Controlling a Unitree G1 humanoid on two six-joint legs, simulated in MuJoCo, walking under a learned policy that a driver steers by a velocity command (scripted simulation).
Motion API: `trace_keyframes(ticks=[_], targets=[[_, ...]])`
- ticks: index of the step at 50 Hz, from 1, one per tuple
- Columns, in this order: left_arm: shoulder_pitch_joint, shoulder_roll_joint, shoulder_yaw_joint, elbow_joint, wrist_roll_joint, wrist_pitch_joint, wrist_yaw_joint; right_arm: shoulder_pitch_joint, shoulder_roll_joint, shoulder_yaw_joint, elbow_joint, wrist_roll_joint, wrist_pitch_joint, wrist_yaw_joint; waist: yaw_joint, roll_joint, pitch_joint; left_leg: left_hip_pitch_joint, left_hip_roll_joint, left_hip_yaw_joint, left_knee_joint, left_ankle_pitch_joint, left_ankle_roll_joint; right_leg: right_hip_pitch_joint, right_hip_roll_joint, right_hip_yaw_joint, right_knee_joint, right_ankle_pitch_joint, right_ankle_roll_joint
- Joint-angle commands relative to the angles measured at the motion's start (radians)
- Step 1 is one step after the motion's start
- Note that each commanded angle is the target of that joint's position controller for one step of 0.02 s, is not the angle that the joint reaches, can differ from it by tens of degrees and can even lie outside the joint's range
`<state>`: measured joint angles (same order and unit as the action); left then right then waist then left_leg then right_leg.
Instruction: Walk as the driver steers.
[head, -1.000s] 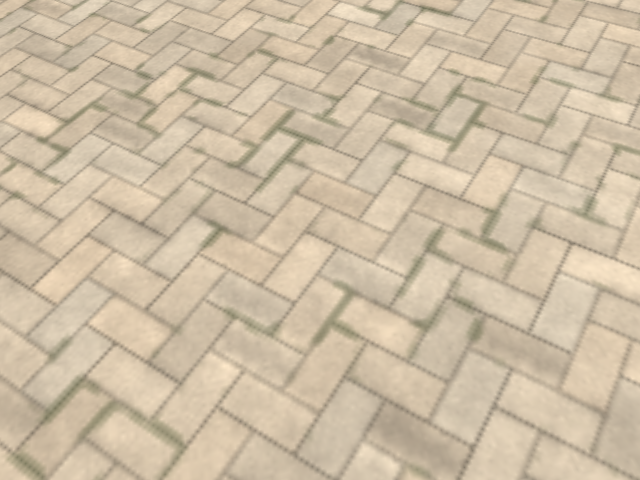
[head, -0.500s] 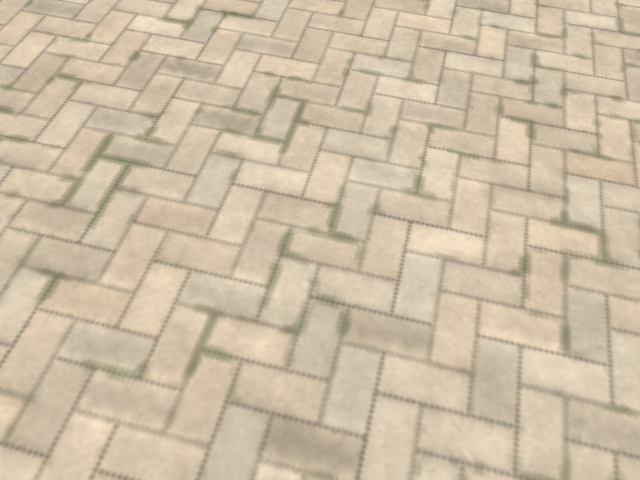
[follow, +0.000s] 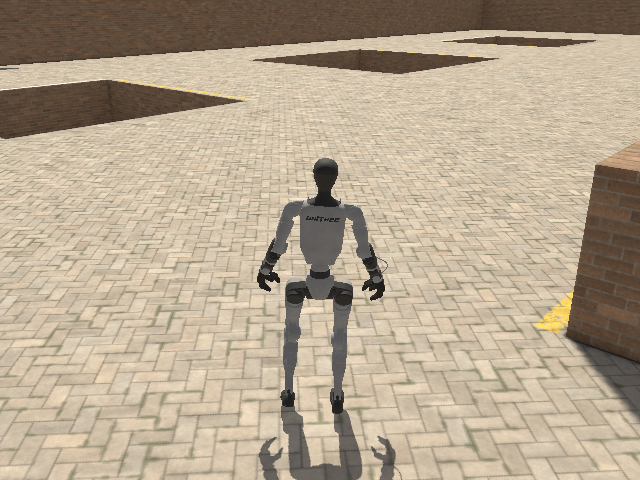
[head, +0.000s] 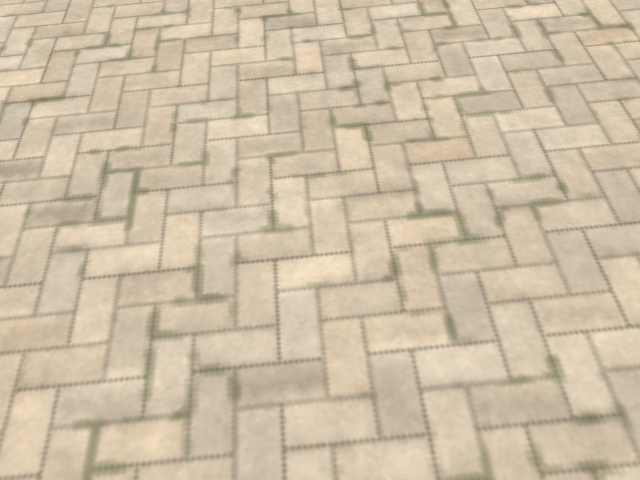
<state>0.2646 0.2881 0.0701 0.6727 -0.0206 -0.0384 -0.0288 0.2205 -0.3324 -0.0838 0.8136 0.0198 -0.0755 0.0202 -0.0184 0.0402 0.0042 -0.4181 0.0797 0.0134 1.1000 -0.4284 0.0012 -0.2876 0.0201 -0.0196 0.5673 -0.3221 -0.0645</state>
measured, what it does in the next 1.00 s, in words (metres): walks ahead: left foot, then right foot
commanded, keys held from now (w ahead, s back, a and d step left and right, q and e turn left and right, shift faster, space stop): w+e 0.30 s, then w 0.38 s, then w+q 0.32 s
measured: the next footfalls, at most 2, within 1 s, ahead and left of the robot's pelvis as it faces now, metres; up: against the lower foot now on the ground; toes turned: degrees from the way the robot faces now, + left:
left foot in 0.38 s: +0.40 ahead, +0.07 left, +0.00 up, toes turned -15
right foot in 0.86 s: +0.59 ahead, -0.25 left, +0.00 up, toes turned -14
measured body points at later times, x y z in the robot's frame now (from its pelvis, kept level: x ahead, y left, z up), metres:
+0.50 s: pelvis +0.28 +0.00 +0.00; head +0.31 -0.01 +0.45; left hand +0.41 +0.26 -0.12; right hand +0.37 -0.30 -0.10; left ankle +0.36 +0.08 -0.73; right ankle +0.11 -0.09 -0.63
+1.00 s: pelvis +0.53 -0.13 +0.00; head +0.56 -0.15 +0.45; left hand +0.73 +0.10 -0.08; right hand +0.55 -0.42 -0.12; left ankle +0.49 +0.03 -0.64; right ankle +0.55 -0.24 -0.73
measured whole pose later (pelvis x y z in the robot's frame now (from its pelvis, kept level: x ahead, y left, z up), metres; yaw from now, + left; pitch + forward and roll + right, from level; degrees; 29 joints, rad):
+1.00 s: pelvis +0.53 -0.13 +0.00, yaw -10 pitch +2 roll +0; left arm 0.20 0.26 0.05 0.68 0.01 -0.09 -0.02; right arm 0.32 -0.32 -0.06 0.80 0.03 -0.05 0.01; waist -0.01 0.04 0.03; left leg -0.46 0.05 -0.04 1.16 -0.37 0.00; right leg -0.32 -0.01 -0.07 0.48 -0.19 -0.02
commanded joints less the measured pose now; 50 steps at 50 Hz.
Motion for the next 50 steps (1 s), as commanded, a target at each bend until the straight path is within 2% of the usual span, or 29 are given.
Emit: trace_keyframes(ticks=[1,3,5,9,12,15,17,18,19,20,21,22,23,24,25,28,31,34,37,40,41,42,43,44,45,46,47,48,50], targets=[[0.053,0.141,0.03,-0.061,0.009,-0.026,0.01,-0.126,-0.124,-0.022,-0.12,-0.026,-0.056,0.008,0.038,-0.144,0.03,-0.42,0.04,-0.071,-0.013,0.14,0.017,0.294,-0.26,0.438,-0.356,0.069,-0.203],[0.047,0.151,0.03,-0.07,0.014,-0.028,0.025,-0.129,-0.101,-0.019,-0.118,-0.031,-0.046,0.013,0.021,-0.133,0.015,-0.353,0.014,-0.048,-0.097,0.239,-0.01,0.254,-0.227,0.366,-0.373,0.248,-0.194],[0.072,0.166,0.036,-0.058,0.007,-0.03,0.041,-0.175,-0.067,-0.008,-0.134,-0.032,-0.038,0.011,0.027,-0.106,0.02,-0.329,-0.013,-0.039,-0.227,0.333,-0.038,0.227,-0.198,0.302,-0.374,0.343,-0.182],[0.139,0.175,0.042,-0.021,-0.002,-0.026,0.057,-0.317,-0.021,0.015,-0.18,-0.019,-0.039,0.022,0.075,-0.136,0.051,-0.214,-0.075,-0.024,-0.49,0.506,-0.047,0.146,-0.156,0.255,-0.367,0.321,-0.14],[0.18,0.172,0.045,0.009,-0.013,-0.023,0.06,-0.372,-0.035,0.014,-0.21,-0.011,-0.045,0.031,0.088,-0.136,0.069,-0.183,-0.085,-0.052,-0.575,0.529,-0.027,0.176,-0.184,0.307,-0.336,0.299,-0.127],[0.175,0.176,0.051,0.023,-0.011,-0.008,0.068,-0.341,-0.066,0.001,-0.211,-0.011,-0.054,0.033,0.064,-0.161,0.061,-0.131,-0.086,-0.066,-0.614,0.459,0.002,0.248,-0.215,0.354,-0.269,0.379,-0.105],[0.159,0.166,0.048,0.023,-0.001,0.001,0.066,-0.219,-0.101,-0.018,-0.184,-0.015,-0.059,0.027,0.011,-0.195,-0.017,0.037,-0.117,-0.012,-0.626,0.395,0.041,0.282,-0.193,0.331,-0.139,0.655,-0.081],[0.145,0.144,0.037,0.016,0.006,0.002,0.061,-0.094,-0.13,-0.033,-0.16,-0.022,-0.06,0.02,-0.054,-0.19,-0.118,0.244,-0.094,-0.007,-0.623,0.429,0.079,0.235,-0.139,0.288,0.027,0.732,-0.049],[0.145,0.094,0.015,-0.01,0.026,0.002,0.059,0.081,-0.179,-0.041,-0.148,-0.041,-0.057,0.013,-0.117,-0.102,-0.288,0.56,0.078,-0.196,-0.566,0.401,0.15,0.054,-0.073,0.259,0.315,0.503,-0.017],[0.345,-0.012,-0.012,-0.005,-0.006,-0.011,0.052,0.161,-0.235,-0.056,-0.094,-0.044,-0.048,0.023,-0.016,0.286,-0.446,0.887,0.32,-0.738,-0.689,0.185,0.33,-0.312,0.085,0.207,0.682,-0.233,0.056],[0.315,0.096,0.001,0.026,-0.025,-0.019,0.052,0.156,-0.132,-0.034,-0.098,-0.013,-0.046,0.026,-0.054,0.196,-0.379,0.84,0.305,-0.832,-0.786,-0.011,0.31,-0.415,0.033,0.254,0.788,-0.242,0.06],[0.169,0.151,0.016,0.003,-0.031,-0.021,0.048,0.09,-0.079,-0.02,-0.105,-0.008,-0.039,0.017,-0.074,0.099,-0.204,0.686,0.265,-0.643,-0.801,-0.005,0.267,-0.458,-0.007,0.219,0.798,-0.164,0.06],[0.081,0.15,0.013,-0.018,-0.016,-0.025,0.051,0.034,-0.069,-0.012,-0.109,-0.019,-0.032,0.012,-0.056,0.005,-0.115,0.529,0.227,-0.52,-0.817,0.091,0.241,-0.429,-0.049,0.181,0.76,-0.095,0.054],[0.023,0.141,0.015,-0.035,0.003,-0.031,0.049,0.004,-0.056,-0.008,-0.104,-0.029,-0.029,0.01,-0.034,-0.014,-0.05,0.402,0.192,-0.438,-0.837,0.2,0.236,-0.404,-0.077,0.164,0.701,-0.057,0.05],[0.028,0.125,0.015,-0.038,0.003,-0.031,0.044,-0.008,-0.045,-0.001,-0.102,-0.04,-0.032,0.007,-0.001,0.007,-0.036,0.33,0.165,-0.379,-0.862,0.265,0.233,-0.354,-0.104,0.162,0.662,-0.033,0.043],[0.042,0.064,-0.004,-0.037,0.004,-0.023,0.037,0.003,-0.052,-0.002,-0.077,-0.019,-0.043,0.003,0.03,0.041,-0.019,0.257,0.157,-0.295,-0.929,0.339,0.26,-0.331,-0.135,0.126,0.532,-0.029,0.05],[-0.055,0.04,-0.023,-0.069,0.019,-0.03,0.031,0.021,-0.099,-0.013,-0.063,-0.009,-0.041,-0.003,0.009,0.021,0.012,0.233,0.147,-0.209,-0.972,0.381,0.259,-0.348,-0.153,0.092,0.35,0.11,0.067],[-0.151,0.034,-0.031,-0.084,0.012,-0.043,0.018,0.047,-0.121,-0.014,-0.053,0.0,-0.029,-0.004,-0.027,0.015,0.029,0.22,0.104,-0.112,-0.969,0.418,0.218,-0.282,-0.124,0.051,0.149,0.282,0.072],[-0.248,0.047,-0.027,-0.117,0.003,-0.052,0.006,0.128,-0.137,-0.015,-0.027,0.013,-0.012,-0.003,-0.062,0.018,0.046,0.259,0.121,-0.136,-0.931,0.415,0.2,-0.24,-0.087,0.04,0.033,0.329,0.076],[-0.238,0.086,-0.008,-0.125,0.0,-0.064,-0.004,0.148,-0.158,-0.019,-0.018,0.014,0.009,-0.01,-0.027,0.037,0.034,0.323,0.155,-0.186,-0.852,0.424,0.167,-0.164,-0.059,0.042,-0.055,0.266,0.053],[-0.174,0.104,0.005,-0.109,0.002,-0.066,-0.002,0.137,-0.157,-0.017,-0.019,0.014,0.013,-0.013,0.02,0.039,0.004,0.313,0.14,-0.173,-0.78,0.495,0.146,-0.058,-0.044,0.028,-0.094,0.258,0.036],[-0.054,0.147,0.029,-0.076,0.008,-0.066,0.006,0.143,-0.127,-0.006,-0.02,0.007,0.013,-0.013,0.078,0.024,-0.073,0.271,0.086,-0.135,-0.626,0.574,0.116,0.128,-0.044,0.025,-0.103,0.249,0.009],[0.122,0.221,0.052,-0.058,0.03,-0.063,0.02,0.126,-0.058,0.022,-0.053,-0.016,0.007,-0.012,0.159,-0.061,-0.223,0.106,0.022,-0.083,-0.329,0.396,0.068,0.398,-0.223,0.195,-0.07,0.25,-0.058],[0.173,0.296,0.065,-0.048,0.046,-0.05,0.023,0.24,0.042,0.05,-0.08,-0.007,-0.009,-0.016,0.106,-0.326,-0.347,-0.231,-0.112,-0.029,0.012,-0.118,0.007,0.654,-0.46,0.619,-0.164,0.078,-0.189],[0.183,0.212,0.046,-0.043,0.036,-0.049,0.019,0.218,-0.056,0.028,-0.068,0.02,-0.016,-0.017,0.135,-0.273,-0.332,-0.335,-0.079,-0.13,0.158,-0.145,0.004,0.619,-0.447,0.725,-0.236,-0.052,-0.201],[0.135,0.158,0.029,-0.038,0.025,-0.051,0.019,0.145,-0.102,0.012,-0.086,0.031,-0.014,-0.016,0.131,-0.222,-0.205,-0.394,-0.037,-0.126,0.196,-0.064,0.007,0.531,-0.415,0.564,-0.239,-0.027,-0.168],[0.079,0.126,0.018,-0.036,0.025,-0.053,0.018,0.097,-0.096,0.011,-0.095,0.021,-0.01,-0.017,0.109,-0.173,-0.139,-0.371,-0.001,-0.109,0.172,0.015,0.006,0.42,-0.369,0.442,-0.258,0.053,-0.146],[0.026,0.1,0.011,-0.032,0.029,-0.055,0.015,0.071,-0.089,0.007,-0.102,0.009,-0.003,-0.017,0.08,-0.16,-0.085,-0.342,0.023,-0.108,0.129,0.068,0.004,0.321,-0.334,0.359,-0.291,0.119,-0.136],[-0.03,0.075,0.008,-0.023,0.035,-0.069,0.014,0.088,-0.056,0.005,-0.1,0.014,0.024,-0.012,0.03,-0.17,-0.041,-0.252,0.048,-0.113,0.08,0.128,-0.004,0.199,-0.302,0.237,-0.36,0.213,-0.127]])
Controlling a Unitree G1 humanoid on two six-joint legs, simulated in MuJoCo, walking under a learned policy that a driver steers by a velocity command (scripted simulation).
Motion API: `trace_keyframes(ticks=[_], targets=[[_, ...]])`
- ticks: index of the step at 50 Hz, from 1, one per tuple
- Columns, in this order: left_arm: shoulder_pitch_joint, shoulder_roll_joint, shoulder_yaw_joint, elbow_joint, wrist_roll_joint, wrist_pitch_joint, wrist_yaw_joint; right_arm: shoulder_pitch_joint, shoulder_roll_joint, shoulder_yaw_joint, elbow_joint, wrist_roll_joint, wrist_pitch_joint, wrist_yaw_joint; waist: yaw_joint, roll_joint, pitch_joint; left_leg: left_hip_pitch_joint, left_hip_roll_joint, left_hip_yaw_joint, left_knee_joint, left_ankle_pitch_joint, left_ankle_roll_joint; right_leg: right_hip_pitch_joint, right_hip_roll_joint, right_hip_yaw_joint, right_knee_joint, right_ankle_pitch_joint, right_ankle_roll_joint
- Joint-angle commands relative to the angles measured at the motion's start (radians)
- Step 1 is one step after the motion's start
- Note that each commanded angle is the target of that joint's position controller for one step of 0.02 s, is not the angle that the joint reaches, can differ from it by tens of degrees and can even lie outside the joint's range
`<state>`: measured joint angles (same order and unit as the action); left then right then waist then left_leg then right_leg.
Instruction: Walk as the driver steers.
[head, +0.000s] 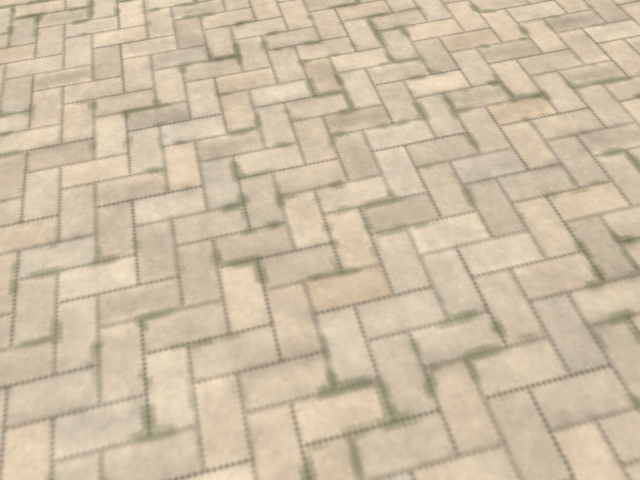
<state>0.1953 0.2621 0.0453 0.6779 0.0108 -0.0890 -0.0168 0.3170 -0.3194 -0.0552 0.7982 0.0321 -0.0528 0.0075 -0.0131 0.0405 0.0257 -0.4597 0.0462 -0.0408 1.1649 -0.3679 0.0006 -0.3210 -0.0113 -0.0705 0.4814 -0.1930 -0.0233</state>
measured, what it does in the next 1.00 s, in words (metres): walks ahead, turning left: left foot, then right foot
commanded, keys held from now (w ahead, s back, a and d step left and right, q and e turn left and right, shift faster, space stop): w+q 0.70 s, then w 0.30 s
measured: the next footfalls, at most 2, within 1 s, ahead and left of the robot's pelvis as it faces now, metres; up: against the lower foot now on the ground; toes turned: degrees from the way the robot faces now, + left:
left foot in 0.36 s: +0.34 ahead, +0.17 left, +0.00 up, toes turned +16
right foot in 0.86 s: +0.67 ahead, +0.09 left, +0.00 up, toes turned +31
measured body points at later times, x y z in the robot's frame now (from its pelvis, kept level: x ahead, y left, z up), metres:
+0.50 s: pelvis +0.26 +0.08 -0.01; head +0.30 +0.11 +0.44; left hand +0.30 +0.39 -0.12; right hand +0.48 -0.14 -0.10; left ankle +0.30 +0.16 -0.74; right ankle +0.22 -0.11 -0.64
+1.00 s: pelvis +0.55 +0.13 +0.00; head +0.57 +0.14 +0.45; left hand +0.53 +0.43 -0.10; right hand +0.77 -0.06 -0.12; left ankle +0.42 +0.21 -0.65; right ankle +0.64 +0.07 -0.74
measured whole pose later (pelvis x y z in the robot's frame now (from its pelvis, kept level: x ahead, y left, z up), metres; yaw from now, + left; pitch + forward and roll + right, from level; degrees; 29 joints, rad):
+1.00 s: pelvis +0.55 +0.13 +0.00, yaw +30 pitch +1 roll -1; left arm 0.22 0.27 0.05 0.74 0.01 -0.10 -0.03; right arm 0.31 -0.29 -0.05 0.73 0.02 -0.04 0.00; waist 0.00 0.04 0.02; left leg -0.43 -0.02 -0.08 1.16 -0.38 0.03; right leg -0.31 0.05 -0.01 0.46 -0.18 -0.04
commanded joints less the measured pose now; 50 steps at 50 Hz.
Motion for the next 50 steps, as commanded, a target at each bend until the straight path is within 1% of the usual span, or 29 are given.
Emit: trace_keyframes(ticks=[1,5,9,12,14,16,17,18,19,20,21,22,23,24,25,28,32,35,39,41,42,43,44,45,46,47,48,49,50], targets=[[0.031,0.105,0.038,-0.019,0.002,-0.026,0.004,-0.011,-0.047,-0.02,-0.089,0.002,0.013,0.002,0.014,-0.156,-0.048,-0.2,0.085,-0.056,-0.001,0.082,-0.01,0.204,-0.273,0.247,-0.298,0.13,-0.176],[0.033,0.141,0.056,0.015,0.002,-0.034,0.018,-0.09,-0.022,-0.015,-0.127,-0.01,0.03,0.008,0.013,-0.102,0.002,-0.246,0.087,-0.059,-0.162,0.231,-0.026,0.202,-0.269,0.098,-0.344,0.211,-0.174],[0.064,0.18,0.069,0.041,-0.005,-0.022,0.028,-0.216,-0.003,-0.003,-0.164,-0.011,0.02,0.035,0.058,-0.083,0.038,-0.201,0.066,0.009,-0.386,0.388,-0.006,0.229,-0.253,-0.03,-0.349,0.224,-0.142],[0.105,0.206,0.08,0.066,-0.021,-0.006,0.029,-0.295,-0.012,-0.003,-0.204,-0.009,0.021,0.05,0.081,-0.081,0.067,-0.21,0.056,0.043,-0.474,0.352,0.026,0.31,-0.277,-0.07,-0.325,0.238,-0.124],[0.114,0.223,0.087,0.078,-0.032,0.008,0.029,-0.315,-0.029,-0.01,-0.227,-0.011,0.023,0.057,0.074,-0.089,0.066,-0.196,0.033,0.077,-0.507,0.273,0.057,0.372,-0.291,-0.095,-0.266,0.361,-0.108],[0.104,0.257,0.096,0.077,-0.042,0.022,0.033,-0.251,-0.065,-0.031,-0.229,-0.014,0.029,0.057,0.021,-0.123,-0.001,-0.062,-0.038,0.14,-0.513,0.169,0.1,0.4,-0.284,-0.128,-0.108,0.709,-0.085],[0.09,0.26,0.096,0.074,-0.048,0.031,0.035,-0.124,-0.101,-0.055,-0.2,-0.011,0.032,0.052,-0.057,-0.117,-0.071,0.107,-0.089,0.168,-0.556,0.179,0.13,0.371,-0.257,-0.158,0.068,0.82,-0.063],[0.103,0.232,0.083,0.069,-0.042,0.031,0.038,0.047,-0.167,-0.092,-0.153,-0.007,0.04,0.036,-0.136,-0.087,-0.162,0.385,-0.116,0.137,-0.589,0.23,0.168,0.226,-0.215,-0.178,0.311,0.732,-0.024],[0.147,0.115,0.047,0.031,0.005,0.021,0.037,0.11,-0.275,-0.115,-0.137,-0.001,0.048,0.014,-0.096,0.15,-0.22,0.676,0.114,-0.259,-0.623,0.247,0.27,-0.139,-0.11,-0.17,0.672,0.006,0.038],[0.165,0.088,0.024,-0.013,-0.003,-0.014,0.029,0.077,-0.306,-0.106,-0.186,-0.008,0.026,0.025,-0.05,0.213,-0.405,0.852,0.29,-0.815,-0.815,0.015,0.447,-0.388,0.056,0.079,0.909,-0.44,0.067],[0.037,0.185,0.046,-0.033,-0.044,-0.037,0.018,0.07,-0.215,-0.082,-0.183,-0.01,0.011,0.035,-0.109,0.066,-0.335,0.818,0.278,-0.741,-0.887,-0.02,0.385,-0.498,-0.001,0.174,0.934,-0.363,0.051],[-0.003,0.182,0.042,-0.048,-0.054,-0.051,0.015,0.041,-0.177,-0.071,-0.172,-0.011,0.0,0.034,-0.089,0.054,-0.205,0.692,0.242,-0.596,-0.885,0.029,0.349,-0.523,-0.038,0.156,0.871,-0.274,0.03],[-0.001,0.17,0.04,-0.032,-0.031,-0.055,0.025,-0.025,-0.146,-0.061,-0.177,-0.01,-0.004,0.031,-0.04,-0.023,-0.132,0.543,0.195,-0.483,-0.876,0.133,0.31,-0.467,-0.083,0.156,0.785,-0.201,0.027],[0.01,0.18,0.048,-0.025,-0.007,-0.05,0.031,-0.076,-0.113,-0.051,-0.189,-0.017,-0.005,0.027,-0.002,-0.011,-0.098,0.428,0.159,-0.402,-0.883,0.253,0.292,-0.394,-0.106,0.159,0.709,-0.156,0.032],[0.027,0.182,0.052,-0.022,-0.002,-0.038,0.029,-0.101,-0.104,-0.046,-0.204,-0.028,-0.005,0.022,0.022,0.011,-0.09,0.357,0.139,-0.366,-0.903,0.32,0.29,-0.335,-0.116,0.162,0.682,-0.124,0.038],[0.015,0.141,0.042,-0.024,0.008,-0.013,0.029,-0.085,-0.12,-0.051,-0.189,-0.024,-0.012,0.005,0.032,-0.002,-0.075,0.263,0.109,-0.284,-0.93,0.465,0.301,-0.3,-0.102,0.135,0.566,-0.063,0.076],[-0.136,0.095,0.02,-0.06,0.005,-0.013,0.022,-0.031,-0.138,-0.057,-0.161,-0.012,-0.004,-0.018,-0.021,0.023,-0.036,0.223,0.047,-0.212,-0.921,0.404,0.245,-0.278,-0.052,0.125,0.266,0.186,0.102],[-0.233,0.094,0.015,-0.081,-0.011,-0.025,0.005,0.016,-0.147,-0.06,-0.142,-0.008,0.005,-0.024,-0.061,0.041,-0.02,0.216,0.049,-0.241,-0.904,0.313,0.222,-0.206,-0.006,0.12,0.108,0.282,0.099],[-0.234,0.13,0.028,-0.081,-0.016,-0.041,-0.017,0.06,-0.123,-0.052,-0.11,-0.01,0.011,-0.027,-0.061,0.067,-0.017,0.34,0.113,-0.319,-0.82,0.294,0.203,-0.182,-0.009,0.139,0.021,0.231,0.053],[-0.167,0.146,0.039,-0.068,-0.015,-0.047,-0.016,0.047,-0.122,-0.053,-0.106,-0.013,0.016,-0.025,-0.019,0.095,-0.022,0.371,0.119,-0.334,-0.758,0.394,0.183,-0.101,0.002,0.111,-0.015,0.154,0.013],[-0.08,0.169,0.054,-0.045,-0.008,-0.051,-0.01,0.04,-0.1,-0.045,-0.11,-0.016,0.016,-0.022,0.026,0.085,-0.072,0.366,0.072,-0.306,-0.657,0.508,0.16,0.033,0.008,0.096,-0.044,0.154,-0.02],[0.059,0.211,0.066,-0.031,0.007,-0.054,-0.004,0.035,-0.06,-0.027,-0.127,-0.027,0.014,-0.019,0.09,0.027,-0.205,0.276,0.021,-0.251,-0.425,0.452,0.126,0.271,-0.112,0.21,-0.006,0.165,-0.085],[0.187,0.303,0.093,0.006,0.017,-0.045,-0.004,0.172,-0.003,-0.008,-0.135,-0.007,0.003,-0.021,0.068,-0.246,-0.354,-0.066,-0.129,-0.125,-0.061,0.125,0.039,0.636,-0.32,0.621,-0.047,-0.002,-0.255],[0.223,0.235,0.08,0.03,-0.014,-0.039,-0.017,0.173,-0.047,-0.009,-0.129,0.0,-0.005,-0.022,0.082,-0.313,-0.336,-0.248,-0.131,-0.148,0.084,-0.206,0.025,0.668,-0.379,0.868,-0.179,-0.247,-0.283],[0.173,0.171,0.06,0.025,-0.026,-0.034,-0.015,0.064,-0.118,-0.028,-0.137,0.006,-0.007,-0.02,0.101,-0.193,-0.18,-0.322,-0.079,-0.16,0.143,-0.138,0.028,0.551,-0.352,0.759,-0.198,-0.335,-0.239],[0.116,0.149,0.049,0.013,-0.015,-0.025,-0.011,-0.02,-0.118,-0.026,-0.156,-0.003,-0.007,-0.02,0.089,-0.118,-0.099,-0.313,-0.038,-0.113,0.128,-0.065,0.03,0.428,-0.309,0.629,-0.21,-0.267,-0.208],[0.077,0.128,0.04,0.016,-0.009,-0.019,-0.011,-0.069,-0.105,-0.025,-0.172,-0.018,-0.011,-0.016,0.069,-0.093,-0.028,-0.303,-0.007,-0.09,0.064,-0.011,0.029,0.316,-0.268,0.539,-0.237,-0.168,-0.205],[0.056,0.111,0.031,0.017,-0.001,-0.021,-0.008,-0.07,-0.092,-0.028,-0.172,-0.024,-0.012,-0.013,0.041,-0.113,-0.013,-0.256,0.028,-0.083,0.004,0.032,0.028,0.249,-0.236,0.475,-0.258,-0.082,-0.193],[0.047,0.104,0.028,0.019,0.0,-0.022,-0.007,-0.053,-0.074,-0.025,-0.166,-0.021,-0.01,-0.009,0.026,-0.136,-0.016,-0.213,0.04,-0.07,-0.033,0.053,0.023,0.212,-0.211,0.431,-0.278,-0.023,-0.189]])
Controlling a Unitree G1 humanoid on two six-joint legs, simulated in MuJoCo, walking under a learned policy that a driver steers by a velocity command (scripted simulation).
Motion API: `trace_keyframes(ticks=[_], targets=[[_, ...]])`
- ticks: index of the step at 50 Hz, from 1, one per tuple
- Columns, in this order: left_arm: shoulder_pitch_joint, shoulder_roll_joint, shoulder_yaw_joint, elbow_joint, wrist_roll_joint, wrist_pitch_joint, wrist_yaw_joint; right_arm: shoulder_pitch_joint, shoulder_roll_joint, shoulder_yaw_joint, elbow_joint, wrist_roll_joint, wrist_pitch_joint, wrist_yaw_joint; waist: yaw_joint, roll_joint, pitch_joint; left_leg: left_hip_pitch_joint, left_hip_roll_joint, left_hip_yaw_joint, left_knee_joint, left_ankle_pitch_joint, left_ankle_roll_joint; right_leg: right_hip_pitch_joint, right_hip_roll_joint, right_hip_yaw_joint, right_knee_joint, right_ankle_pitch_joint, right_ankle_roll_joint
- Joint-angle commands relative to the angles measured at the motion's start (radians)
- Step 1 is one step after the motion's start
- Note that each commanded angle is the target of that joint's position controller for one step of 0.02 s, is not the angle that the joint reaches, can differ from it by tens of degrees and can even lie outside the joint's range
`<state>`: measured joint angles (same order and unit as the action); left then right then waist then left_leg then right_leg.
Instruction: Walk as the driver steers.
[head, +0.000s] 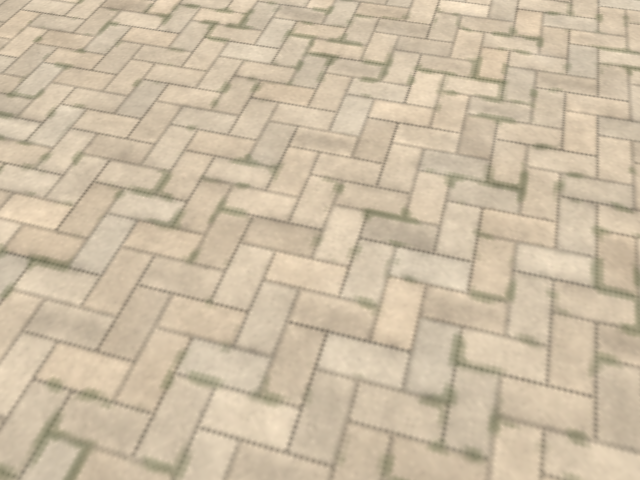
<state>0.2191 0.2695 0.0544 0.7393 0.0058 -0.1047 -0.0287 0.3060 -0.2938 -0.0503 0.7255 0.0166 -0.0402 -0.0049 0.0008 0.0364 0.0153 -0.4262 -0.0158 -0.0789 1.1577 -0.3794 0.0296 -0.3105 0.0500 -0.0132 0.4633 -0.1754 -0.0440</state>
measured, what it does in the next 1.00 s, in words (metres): walks ahead, turning right: left foot, then right foot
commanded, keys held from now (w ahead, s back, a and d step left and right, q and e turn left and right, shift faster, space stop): w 0.18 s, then w+e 0.82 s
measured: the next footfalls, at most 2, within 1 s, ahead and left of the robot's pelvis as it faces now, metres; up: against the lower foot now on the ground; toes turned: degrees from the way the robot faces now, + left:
left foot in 0.36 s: +0.36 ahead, +0.15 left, +0.00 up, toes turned -2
right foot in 0.86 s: +0.58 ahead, -0.16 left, +0.00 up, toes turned -22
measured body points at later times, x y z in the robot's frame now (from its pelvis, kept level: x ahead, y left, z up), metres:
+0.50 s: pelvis +0.27 +0.05 +0.00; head +0.30 +0.06 +0.45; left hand +0.35 +0.33 -0.13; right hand +0.40 -0.22 -0.09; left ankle +0.32 +0.15 -0.74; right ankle +0.18 -0.09 -0.65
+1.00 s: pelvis +0.52 -0.06 -0.01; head +0.55 -0.08 +0.44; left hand +0.75 +0.14 -0.10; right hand +0.51 -0.36 -0.12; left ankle +0.49 +0.13 -0.64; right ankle +0.55 -0.14 -0.74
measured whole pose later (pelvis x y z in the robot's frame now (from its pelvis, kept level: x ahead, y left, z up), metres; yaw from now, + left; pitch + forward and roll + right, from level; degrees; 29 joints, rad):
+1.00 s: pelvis +0.52 -0.06 -0.01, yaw -24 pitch +1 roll +1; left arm 0.21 0.30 0.07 0.68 -0.01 -0.04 -0.04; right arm 0.21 -0.30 -0.06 0.78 0.01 -0.10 0.00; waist 0.00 0.01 0.07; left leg -0.41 0.06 -0.02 1.19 -0.39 -0.01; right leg -0.37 0.08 -0.01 0.53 -0.18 -0.10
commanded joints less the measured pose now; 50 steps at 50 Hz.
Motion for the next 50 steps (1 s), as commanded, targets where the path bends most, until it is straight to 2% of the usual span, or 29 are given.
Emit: trace_keyframes(ticks=[1,4,8,12,15,16,17,18,19,20,21,22,23,25,26,29,34,37,39,41,42,43,44,45,46,47,48,49,50], targets=[[0.027,0.098,0.019,-0.036,0.0,-0.008,0.005,-0.03,-0.08,-0.025,-0.088,-0.005,-0.021,0.006,0.005,-0.142,-0.014,-0.228,0.108,-0.016,-0.058,0.072,-0.012,0.185,-0.262,0.337,-0.273,0.012,-0.175],[0.049,0.145,0.03,-0.011,-0.012,-0.01,0.012,-0.098,-0.046,-0.01,-0.11,-0.014,-0.023,0.006,0.015,-0.119,0.0,-0.248,0.123,0.015,-0.215,0.158,-0.035,0.17,-0.262,0.25,-0.312,0.143,-0.195],[0.093,0.173,0.034,0.02,-0.022,0.003,0.018,-0.223,-0.022,0.004,-0.13,-0.01,-0.036,0.018,0.061,-0.105,0.013,-0.18,0.1,0.05,-0.473,0.373,-0.045,0.172,-0.226,0.139,-0.317,0.201,-0.162],[0.178,0.181,0.034,0.064,-0.034,0.023,0.02,-0.334,-0.034,0.0,-0.166,0.0,-0.049,0.034,0.092,-0.103,0.039,-0.134,0.063,0.053,-0.6,0.409,-0.037,0.221,-0.255,0.168,-0.275,0.208,-0.15],[0.176,0.207,0.044,0.073,-0.035,0.041,0.03,-0.304,-0.072,-0.016,-0.165,0.0,-0.062,0.042,0.045,-0.122,0.024,-0.043,0.043,0.047,-0.669,0.328,-0.008,0.271,-0.285,0.214,-0.197,0.262,-0.122],[0.158,0.21,0.044,0.072,-0.036,0.045,0.032,-0.23,-0.094,-0.029,-0.145,-0.002,-0.065,0.038,-0.006,-0.121,-0.014,0.079,0.027,0.064,-0.707,0.324,0.011,0.254,-0.264,0.196,-0.119,0.36,-0.103],[0.157,0.184,0.034,0.068,-0.029,0.044,0.032,-0.1,-0.139,-0.052,-0.11,-0.01,-0.066,0.028,-0.068,-0.107,-0.105,0.289,0.041,0.061,-0.705,0.332,0.041,0.193,-0.209,0.16,0.037,0.409,-0.073],[0.141,0.117,0.008,0.032,-0.004,0.039,0.032,0.081,-0.213,-0.073,-0.09,-0.03,-0.063,0.015,-0.144,-0.004,-0.268,0.585,0.234,-0.125,-0.659,0.352,0.107,0.004,-0.138,0.113,0.341,0.178,-0.029],[0.281,0.02,-0.021,0.017,-0.021,0.023,0.031,0.122,-0.27,-0.083,-0.068,-0.035,-0.049,0.018,-0.082,0.274,-0.402,0.849,0.452,-0.534,-0.75,0.163,0.248,-0.333,-0.012,0.064,0.658,-0.393,0.026],[0.238,0.128,0.005,0.035,-0.045,0.017,0.031,0.119,-0.172,-0.061,-0.068,-0.025,-0.044,0.018,-0.116,0.181,-0.345,0.786,0.425,-0.589,-0.821,0.001,0.238,-0.435,-0.058,0.149,0.781,-0.404,0.03],[0.15,0.172,0.022,0.011,-0.055,0.018,0.031,0.065,-0.129,-0.046,-0.065,-0.017,-0.044,0.015,-0.113,0.126,-0.201,0.67,0.392,-0.436,-0.841,0.012,0.199,-0.483,-0.096,0.135,0.804,-0.315,0.028],[0.107,0.161,0.022,0.004,-0.045,0.021,0.034,0.002,-0.104,-0.036,-0.065,-0.019,-0.046,0.016,-0.084,0.074,-0.132,0.548,0.35,-0.331,-0.869,0.092,0.178,-0.454,-0.132,0.116,0.78,-0.235,0.033],[0.086,0.15,0.026,-0.002,-0.034,0.028,0.034,-0.047,-0.076,-0.029,-0.06,-0.023,-0.049,0.019,-0.057,0.071,-0.076,0.449,0.317,-0.249,-0.905,0.163,0.17,-0.427,-0.155,0.114,0.739,-0.183,0.038],[0.111,0.108,0.024,0.001,-0.037,0.053,0.03,-0.096,-0.058,-0.029,-0.048,-0.031,-0.063,0.021,-0.01,0.087,-0.037,0.328,0.285,-0.133,-0.972,0.25,0.163,-0.34,-0.182,0.115,0.7,-0.124,0.046],[0.107,0.089,0.022,-0.003,-0.037,0.063,0.03,-0.105,-0.062,-0.032,-0.039,-0.028,-0.07,0.02,0.001,0.073,-0.023,0.3,0.287,-0.09,-0.994,0.298,0.169,-0.335,-0.187,0.113,0.686,-0.11,0.052],[0.053,0.073,0.02,-0.035,-0.028,0.078,0.028,-0.101,-0.093,-0.047,-0.008,-0.03,-0.08,0.012,0.007,0.031,0.011,0.291,0.292,0.017,-1.027,0.395,0.176,-0.382,-0.194,0.121,0.588,-0.005,0.068],[-0.096,0.05,0.005,-0.083,-0.026,0.067,-0.005,-0.067,-0.14,-0.06,0.026,-0.022,-0.066,-0.002,-0.044,0.002,0.05,0.325,0.267,0.181,-1.038,0.432,0.142,-0.341,-0.172,0.048,0.308,0.212,0.048],[-0.179,0.057,0.004,-0.126,-0.028,0.069,-0.02,-0.022,-0.166,-0.069,0.052,-0.007,-0.049,-0.003,-0.069,-0.003,0.076,0.418,0.295,0.217,-1.014,0.447,0.125,-0.358,-0.161,0.017,0.217,0.182,0.019],[-0.203,0.073,0.01,-0.151,-0.026,0.072,-0.029,-0.009,-0.183,-0.076,0.065,0.004,-0.034,-0.004,-0.064,0.006,0.077,0.486,0.312,0.241,-0.959,0.554,0.107,-0.352,-0.14,-0.015,0.183,0.104,-0.01],[-0.153,0.106,0.029,-0.157,-0.023,0.077,-0.031,-0.019,-0.214,-0.084,0.064,0.012,-0.019,-0.009,-0.018,0.04,0.019,0.521,0.309,0.273,-0.814,0.887,0.084,-0.236,-0.074,-0.075,0.178,-0.002,-0.05],[-0.048,0.138,0.05,-0.135,-0.025,0.08,-0.029,-0.031,-0.221,-0.086,0.061,0.016,-0.009,-0.012,0.047,0.042,-0.043,0.503,0.29,0.298,-0.656,1.015,0.066,-0.095,-0.026,-0.104,0.154,-0.019,-0.078],[0.122,0.197,0.085,-0.089,-0.029,0.085,-0.016,-0.033,-0.201,-0.076,0.056,0.015,-0.006,-0.016,0.133,0.017,-0.132,0.393,0.248,0.323,-0.429,0.977,0.03,0.162,0.017,-0.097,0.102,0.034,-0.117],[0.241,0.296,0.114,-0.065,-0.036,0.097,0.007,0.005,-0.12,-0.046,0.033,-0.027,-0.015,-0.016,0.144,-0.172,-0.217,0.105,0.183,0.326,-0.09,0.44,-0.022,0.455,-0.171,0.202,0.093,0.09,-0.187],[0.172,0.356,0.111,-0.104,-0.037,0.082,0.002,0.048,-0.036,-0.013,-0.025,-0.032,-0.046,-0.004,0.044,-0.337,-0.352,-0.266,-0.03,0.137,0.216,-0.22,-0.071,0.701,-0.375,0.798,-0.097,-0.175,-0.392],[0.181,0.259,0.084,-0.116,-0.031,0.067,-0.008,-0.072,-0.14,-0.034,-0.033,0.007,-0.079,0.009,0.123,-0.167,-0.344,-0.373,0.021,-0.017,0.254,-0.177,-0.047,0.686,-0.382,0.8,-0.187,-0.23,-0.346],[0.157,0.217,0.071,-0.107,-0.024,0.053,-0.008,-0.136,-0.149,-0.035,-0.057,0.031,-0.095,0.015,0.113,-0.139,-0.211,-0.414,0.058,-0.003,0.208,-0.091,-0.022,0.575,-0.35,0.66,-0.186,-0.174,-0.306],[0.097,0.193,0.062,-0.11,-0.023,0.046,-0.008,-0.135,-0.132,-0.031,-0.048,0.014,-0.101,0.007,0.061,-0.047,-0.127,-0.364,0.102,-0.005,0.116,-0.016,-0.019,0.423,-0.306,0.546,-0.182,-0.059,-0.272],[0.038,0.157,0.052,-0.121,-0.02,0.044,-0.002,-0.127,-0.141,-0.038,-0.036,-0.013,-0.096,0.0,0.025,-0.05,-0.092,-0.292,0.132,-0.008,0.028,0.028,-0.026,0.308,-0.268,0.457,-0.189,0.047,-0.253],[0.008,0.147,0.046,-0.138,-0.007,0.044,0.003,-0.108,-0.142,-0.041,-0.031,-0.02,-0.085,0.002,-0.004,-0.08,-0.077,-0.229,0.144,-0.012,-0.003,0.059,-0.033,0.229,-0.246,0.42,-0.208,0.115,-0.25]])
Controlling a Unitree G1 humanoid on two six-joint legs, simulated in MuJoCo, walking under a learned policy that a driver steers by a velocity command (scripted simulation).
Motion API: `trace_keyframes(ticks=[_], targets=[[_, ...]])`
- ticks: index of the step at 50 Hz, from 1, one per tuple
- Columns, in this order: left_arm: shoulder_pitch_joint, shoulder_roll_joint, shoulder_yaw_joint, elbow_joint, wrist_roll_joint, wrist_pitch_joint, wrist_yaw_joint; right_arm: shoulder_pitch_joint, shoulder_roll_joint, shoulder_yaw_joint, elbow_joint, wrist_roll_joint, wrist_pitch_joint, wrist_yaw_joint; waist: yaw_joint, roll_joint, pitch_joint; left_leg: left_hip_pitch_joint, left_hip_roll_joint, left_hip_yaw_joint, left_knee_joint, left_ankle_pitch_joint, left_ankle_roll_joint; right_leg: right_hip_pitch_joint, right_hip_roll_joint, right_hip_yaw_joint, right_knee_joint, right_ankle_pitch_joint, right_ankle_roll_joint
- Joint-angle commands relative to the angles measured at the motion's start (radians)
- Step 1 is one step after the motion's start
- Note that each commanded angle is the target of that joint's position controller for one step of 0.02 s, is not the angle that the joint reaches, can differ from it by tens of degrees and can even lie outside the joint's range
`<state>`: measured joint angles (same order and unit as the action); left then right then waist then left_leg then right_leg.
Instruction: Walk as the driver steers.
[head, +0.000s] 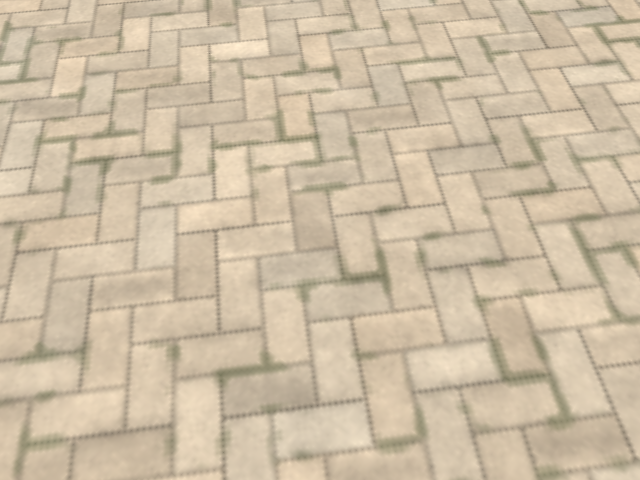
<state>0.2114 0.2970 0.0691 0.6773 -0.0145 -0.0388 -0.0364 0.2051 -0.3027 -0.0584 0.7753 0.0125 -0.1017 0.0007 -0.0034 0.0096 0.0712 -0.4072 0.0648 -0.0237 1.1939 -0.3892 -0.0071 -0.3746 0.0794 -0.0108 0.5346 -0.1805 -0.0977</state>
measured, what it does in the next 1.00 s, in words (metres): walks ahead, turning right: left foot, then right foot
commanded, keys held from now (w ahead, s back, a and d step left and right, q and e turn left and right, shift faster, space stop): w+e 1.00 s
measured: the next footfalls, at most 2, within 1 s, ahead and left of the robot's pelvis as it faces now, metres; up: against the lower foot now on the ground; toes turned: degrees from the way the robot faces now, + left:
left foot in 0.34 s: +0.39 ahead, +0.13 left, +0.00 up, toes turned -15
right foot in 0.88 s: +0.56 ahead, -0.22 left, +0.00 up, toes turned -33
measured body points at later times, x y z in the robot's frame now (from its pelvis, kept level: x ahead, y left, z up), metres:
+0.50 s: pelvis +0.28 +0.04 +0.01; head +0.31 +0.05 +0.45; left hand +0.45 +0.29 -0.11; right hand +0.35 -0.26 -0.09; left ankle +0.35 +0.14 -0.73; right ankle +0.17 -0.07 -0.64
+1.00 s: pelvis +0.51 -0.11 +0.00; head +0.54 -0.14 +0.45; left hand +0.80 +0.03 -0.09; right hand +0.44 -0.40 -0.12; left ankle +0.50 +0.08 -0.63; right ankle +0.52 -0.20 -0.73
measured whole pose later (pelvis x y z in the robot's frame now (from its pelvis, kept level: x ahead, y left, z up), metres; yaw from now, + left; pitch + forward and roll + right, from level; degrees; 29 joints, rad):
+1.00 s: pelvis +0.51 -0.11 +0.00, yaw -36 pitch +1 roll +1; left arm 0.21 0.30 0.07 0.62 -0.02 -0.04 -0.03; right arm 0.22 -0.31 -0.05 0.78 0.01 -0.10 0.01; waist -0.01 0.01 0.07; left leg -0.37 0.06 -0.02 1.19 -0.40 0.00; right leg -0.38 0.08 0.00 0.54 -0.18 -0.10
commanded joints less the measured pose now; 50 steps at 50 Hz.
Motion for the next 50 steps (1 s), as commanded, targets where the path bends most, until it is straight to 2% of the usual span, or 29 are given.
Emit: trace_keyframes(ticks=[1,4,8,12,15,16,17,18,19,20,21,22,23,25,27,30,34,38,39,41,42,43,44,45,46,47,48,49,50], targets=[[0.005,0.119,0.032,-0.081,0.014,-0.024,0.015,0.003,-0.127,-0.034,-0.08,-0.021,-0.013,-0.003,-0.011,-0.054,-0.129,-0.221,0.061,-0.062,-0.076,0.084,-0.01,0.253,-0.263,0.398,-0.297,0.17,-0.202],[0.034,0.149,0.04,-0.065,0.006,-0.028,0.034,-0.045,-0.087,-0.022,-0.095,-0.03,0.008,-0.005,-0.008,-0.04,-0.096,-0.214,0.039,-0.034,-0.226,0.183,-0.055,0.165,-0.229,0.31,-0.317,0.264,-0.2],[0.087,0.161,0.045,-0.04,-0.004,-0.018,0.05,-0.196,-0.048,-0.003,-0.129,-0.023,0.003,0.006,0.051,-0.076,-0.064,-0.143,-0.02,-0.027,-0.534,0.437,-0.071,0.115,-0.168,0.254,-0.302,0.144,-0.137],[0.147,0.161,0.048,-0.011,-0.012,-0.009,0.053,-0.267,-0.078,-0.01,-0.155,-0.005,-0.012,0.023,0.076,-0.092,-0.056,-0.091,-0.051,-0.054,-0.664,0.464,-0.053,0.169,-0.201,0.338,-0.24,0.056,-0.116],[0.14,0.155,0.05,-0.008,-0.009,0.0,0.058,-0.221,-0.113,-0.026,-0.149,-0.002,-0.025,0.029,0.041,-0.132,-0.065,-0.026,-0.056,-0.062,-0.702,0.342,-0.014,0.231,-0.227,0.421,-0.149,0.065,-0.093],[0.127,0.142,0.047,-0.012,-0.008,0.004,0.057,-0.156,-0.122,-0.035,-0.132,-0.002,-0.03,0.026,0.004,-0.14,-0.083,0.06,-0.062,-0.044,-0.735,0.329,0.007,0.224,-0.209,0.423,-0.101,0.088,-0.076],[0.125,0.104,0.033,-0.018,-0.004,0.003,0.055,-0.057,-0.15,-0.05,-0.111,-0.013,-0.035,0.019,-0.045,-0.125,-0.152,0.228,-0.029,-0.058,-0.748,0.322,0.042,0.188,-0.156,0.387,0.025,0.12,-0.043],[0.143,0.042,0.009,-0.036,0.013,0.001,0.052,0.091,-0.204,-0.064,-0.099,-0.027,-0.036,0.01,-0.096,-0.002,-0.297,0.486,0.145,-0.23,-0.735,0.254,0.102,0.065,-0.086,0.296,0.312,-0.04,-0.003],[0.274,0.006,-0.002,-0.066,-0.023,-0.007,0.052,0.159,-0.268,-0.079,-0.063,-0.034,-0.021,0.018,-0.029,0.351,-0.391,0.752,0.344,-0.712,-0.855,-0.024,0.255,-0.289,0.031,0.185,0.621,-0.43,0.059],[0.254,0.116,0.016,-0.037,-0.031,-0.006,0.057,0.128,-0.17,-0.058,-0.082,-0.011,-0.017,0.023,-0.053,0.224,-0.309,0.704,0.342,-0.758,-0.905,-0.236,0.231,-0.402,-0.052,0.214,0.744,-0.386,0.073],[0.148,0.163,0.031,-0.049,-0.023,0.0,0.056,0.087,-0.118,-0.043,-0.09,-0.008,-0.011,0.017,-0.076,0.137,-0.194,0.591,0.304,-0.596,-0.915,-0.187,0.191,-0.424,-0.083,0.188,0.769,-0.293,0.078],[0.101,0.154,0.031,-0.057,-0.013,0.005,0.058,0.039,-0.102,-0.035,-0.094,-0.019,-0.005,0.016,-0.059,0.068,-0.133,0.478,0.264,-0.468,-0.925,-0.041,0.172,-0.387,-0.117,0.16,0.751,-0.224,0.084],[0.069,0.142,0.034,-0.067,-0.003,0.004,0.054,0.014,-0.081,-0.029,-0.086,-0.023,-0.001,0.013,-0.046,0.062,-0.085,0.396,0.23,-0.377,-0.944,0.073,0.171,-0.369,-0.144,0.161,0.707,-0.176,0.087],[0.084,0.104,0.032,-0.07,-0.016,0.013,0.043,0.001,-0.064,-0.024,-0.072,-0.025,-0.007,0.007,-0.019,0.112,-0.071,0.32,0.185,-0.243,-0.988,0.18,0.163,-0.302,-0.179,0.141,0.657,-0.133,0.088],[0.063,0.072,0.024,-0.083,-0.016,0.022,0.04,0.011,-0.079,-0.03,-0.053,-0.018,-0.015,0.005,-0.017,0.099,-0.056,0.304,0.189,-0.166,-1.02,0.253,0.182,-0.322,-0.192,0.123,0.615,-0.107,0.097],[0.011,0.055,0.017,-0.106,-0.009,0.023,0.036,0.025,-0.114,-0.041,-0.03,-0.019,-0.014,0.002,-0.024,0.064,-0.044,0.334,0.203,-0.074,-1.043,0.366,0.2,-0.374,-0.202,0.118,0.503,-0.009,0.112],[-0.088,0.036,0.005,-0.124,-0.009,0.009,0.011,0.033,-0.139,-0.044,-0.011,-0.015,0.0,-0.003,-0.058,0.051,-0.02,0.355,0.172,0.077,-1.044,0.455,0.169,-0.324,-0.189,0.056,0.28,0.178,0.104],[-0.195,0.028,-0.001,-0.166,-0.013,0.006,-0.014,0.09,-0.173,-0.053,0.021,0.001,0.021,-0.004,-0.088,0.045,0.017,0.436,0.201,0.145,-1.024,0.512,0.15,-0.299,-0.167,-0.007,0.139,0.171,0.071],[-0.203,0.036,0.002,-0.174,-0.012,0.007,-0.019,0.093,-0.183,-0.056,0.025,0.008,0.027,-0.004,-0.08,0.05,0.018,0.463,0.211,0.16,-1.001,0.58,0.142,-0.286,-0.156,-0.02,0.117,0.136,0.056],[-0.165,0.072,0.02,-0.178,-0.006,0.012,-0.022,0.085,-0.216,-0.066,0.025,0.018,0.04,-0.01,-0.035,0.081,-0.026,0.505,0.215,0.199,-0.882,0.907,0.123,-0.185,-0.097,-0.072,0.098,0.033,0.014],[-0.09,0.102,0.036,-0.164,-0.004,0.017,-0.02,0.08,-0.23,-0.07,0.022,0.023,0.047,-0.014,0.015,0.094,-0.076,0.507,0.209,0.217,-0.759,1.061,0.112,-0.08,-0.057,-0.096,0.09,-0.01,-0.012],[0.061,0.144,0.064,-0.125,-0.006,0.021,-0.013,0.064,-0.226,-0.068,0.017,0.028,0.053,-0.018,0.104,0.076,-0.154,0.44,0.183,0.245,-0.565,1.087,0.087,0.132,-0.016,-0.106,0.028,0.042,-0.05],[0.238,0.212,0.097,-0.078,-0.01,0.032,0.006,0.074,-0.187,-0.051,0.005,0.009,0.049,-0.022,0.183,0.003,-0.243,0.211,0.146,0.244,-0.279,0.84,0.046,0.446,-0.066,0.02,0.009,0.06,-0.097],[0.198,0.333,0.108,-0.084,-0.022,0.024,0.016,0.176,-0.03,0.001,-0.057,-0.04,0.027,-0.005,0.042,-0.291,-0.32,-0.257,-0.049,0.182,0.088,-0.15,-0.015,0.779,-0.341,0.578,-0.048,-0.061,-0.278],[0.235,0.255,0.084,-0.119,-0.014,0.006,0.01,0.083,-0.103,-0.005,-0.07,-0.008,-0.011,0.008,0.121,-0.184,-0.473,-0.37,-0.083,-0.055,0.212,-0.214,-0.007,0.826,-0.416,0.855,-0.213,-0.246,-0.336],[0.201,0.198,0.065,-0.101,-0.004,-0.011,0.005,-0.028,-0.16,-0.021,-0.102,0.031,-0.031,0.015,0.136,-0.121,-0.316,-0.445,-0.034,-0.067,0.191,-0.105,0.014,0.724,-0.386,0.712,-0.246,-0.181,-0.273],[0.145,0.176,0.056,-0.099,-0.005,-0.019,0.005,-0.043,-0.144,-0.013,-0.108,0.024,-0.041,0.011,0.09,-0.057,-0.221,-0.409,0.006,-0.063,0.098,-0.015,0.023,0.573,-0.344,0.593,-0.247,-0.085,-0.238],[0.076,0.147,0.046,-0.107,-0.003,-0.02,0.007,-0.038,-0.142,-0.016,-0.093,-0.003,-0.042,0.005,0.045,-0.022,-0.161,-0.343,0.035,-0.062,0.013,0.032,0.013,0.437,-0.303,0.496,-0.253,0.031,-0.212],[0.035,0.128,0.038,-0.121,0.009,-0.022,0.012,-0.014,-0.151,-0.022,-0.087,-0.014,-0.032,0.004,0.008,-0.046,-0.141,-0.271,0.054,-0.07,-0.034,0.068,0.004,0.342,-0.275,0.439,-0.271,0.124,-0.205]])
